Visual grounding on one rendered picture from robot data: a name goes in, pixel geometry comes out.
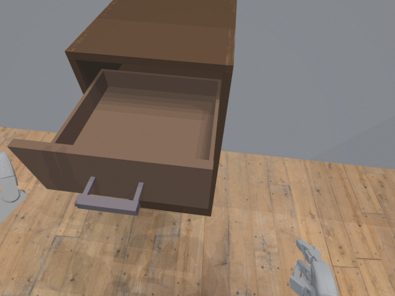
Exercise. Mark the robot right hand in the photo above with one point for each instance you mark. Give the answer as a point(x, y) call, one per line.
point(319, 277)

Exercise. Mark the drawer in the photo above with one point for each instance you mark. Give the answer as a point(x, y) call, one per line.
point(132, 127)

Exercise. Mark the robot left hand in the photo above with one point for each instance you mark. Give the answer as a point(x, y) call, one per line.
point(10, 197)

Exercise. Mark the cabinet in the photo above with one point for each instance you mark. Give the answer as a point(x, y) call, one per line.
point(193, 38)

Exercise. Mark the handle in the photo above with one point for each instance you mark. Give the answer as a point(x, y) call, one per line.
point(108, 204)

